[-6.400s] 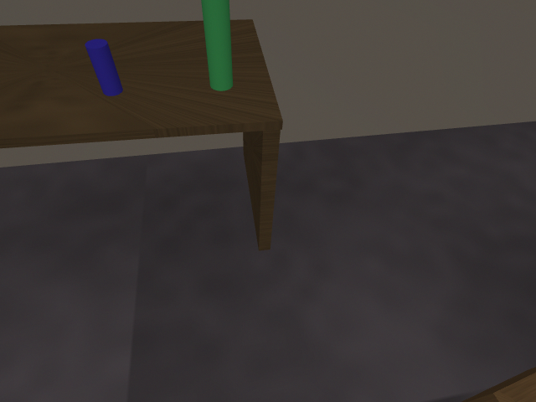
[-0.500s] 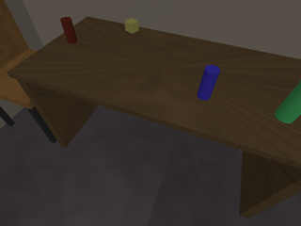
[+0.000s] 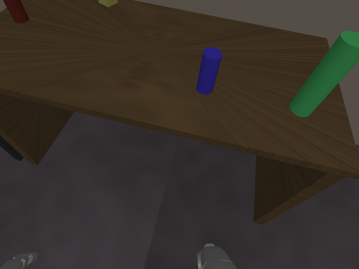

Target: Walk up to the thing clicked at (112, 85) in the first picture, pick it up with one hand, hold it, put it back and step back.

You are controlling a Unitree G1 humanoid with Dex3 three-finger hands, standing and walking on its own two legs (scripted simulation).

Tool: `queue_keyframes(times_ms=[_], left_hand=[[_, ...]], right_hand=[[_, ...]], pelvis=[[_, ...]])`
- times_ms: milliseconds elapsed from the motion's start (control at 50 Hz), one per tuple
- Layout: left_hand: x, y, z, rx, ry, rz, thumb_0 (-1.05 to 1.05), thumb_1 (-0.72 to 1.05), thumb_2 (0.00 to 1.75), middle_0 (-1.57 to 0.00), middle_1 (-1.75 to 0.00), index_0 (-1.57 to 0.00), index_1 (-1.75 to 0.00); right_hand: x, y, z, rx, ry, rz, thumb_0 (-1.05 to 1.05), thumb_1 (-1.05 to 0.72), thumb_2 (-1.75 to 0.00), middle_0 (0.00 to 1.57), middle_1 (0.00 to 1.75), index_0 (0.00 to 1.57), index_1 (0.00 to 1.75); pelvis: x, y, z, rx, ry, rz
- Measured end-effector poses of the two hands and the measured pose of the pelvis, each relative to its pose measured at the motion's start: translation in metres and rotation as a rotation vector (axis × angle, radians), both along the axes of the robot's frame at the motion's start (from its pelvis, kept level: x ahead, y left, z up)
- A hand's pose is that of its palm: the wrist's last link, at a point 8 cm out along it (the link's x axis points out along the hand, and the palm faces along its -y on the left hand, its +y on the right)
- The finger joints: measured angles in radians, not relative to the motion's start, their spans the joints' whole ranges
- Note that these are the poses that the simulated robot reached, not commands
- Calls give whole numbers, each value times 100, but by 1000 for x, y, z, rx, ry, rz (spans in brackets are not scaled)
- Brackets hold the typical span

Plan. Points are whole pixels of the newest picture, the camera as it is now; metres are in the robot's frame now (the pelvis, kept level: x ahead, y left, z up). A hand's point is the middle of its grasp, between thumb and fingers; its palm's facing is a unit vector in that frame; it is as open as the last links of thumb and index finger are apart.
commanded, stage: walk up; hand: left
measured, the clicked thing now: (208, 72) +0.64 -0.09 +0.01
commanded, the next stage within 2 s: none
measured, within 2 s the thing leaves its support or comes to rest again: neither
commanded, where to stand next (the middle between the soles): +0.11 -0.19 m, yaw -12 degrees
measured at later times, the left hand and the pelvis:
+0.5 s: hand (127, 242) +0.18 +0.12 -0.16, palm faces -0.20 -0.92 -0.33, open 7.4 cm; pelvis +0.03 -0.15 -0.01, yaw -10 degrees
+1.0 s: hand (159, 233) +0.21 +0.04 -0.16, palm faces -0.22 -0.87 -0.44, open 7.4 cm; pelvis +0.05 -0.21 -0.02, yaw -13 degrees
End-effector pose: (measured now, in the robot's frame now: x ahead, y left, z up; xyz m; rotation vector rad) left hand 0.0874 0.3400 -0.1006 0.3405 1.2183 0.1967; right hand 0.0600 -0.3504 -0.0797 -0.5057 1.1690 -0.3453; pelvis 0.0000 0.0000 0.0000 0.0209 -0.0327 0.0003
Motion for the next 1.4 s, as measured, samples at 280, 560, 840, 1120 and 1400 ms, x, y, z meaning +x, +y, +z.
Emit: queue_keyframes(times_ms=[280, 560, 840, 1120, 1400], left_hand=[[59, -115, -23, -67, -84, -160, 1, 90, 90, -20, -30, -20, -30], [99, -197, -22, 13, -88, -227, 1, 90, 90, -20, -30, -20, -30], [100, -250, -21, 57, -54, -236, 1, 90, 90, -21, -30, -20, -30], [130, -247, -10, 100, -105, -297, 1, 90, 90, -21, -30, -20, -30], [112, -205, -15, 111, -116, -295, 1, 90, 90, -20, -30, -20, -30]], right_hand=[[-23, -72, -4, -17, 4, -54, 1, -90, -90, 20, 30, 21, 30], [-76, -184, -9, -30, 65, -161, 1, -90, -90, 21, 30, 21, 30], [12, -184, -47, 160, -78, -152, 1, -91, -90, 20, 30, 21, 30], [31, -178, -49, 199, -136, -196, 1, -90, -90, 20, 30, 21, 30], [-15, -153, -42, 163, -80, -241, 1, -91, -90, 20, 30, 21, 30]], pelvis=[[22, -72, -15, -10, -6, -101], [36, -174, -27, -41, -9, -190], [55, -206, -25, -14, 2, -226], [52, -194, -23, 0, 0, -237], [26, -160, -24, -23, -16, -244]])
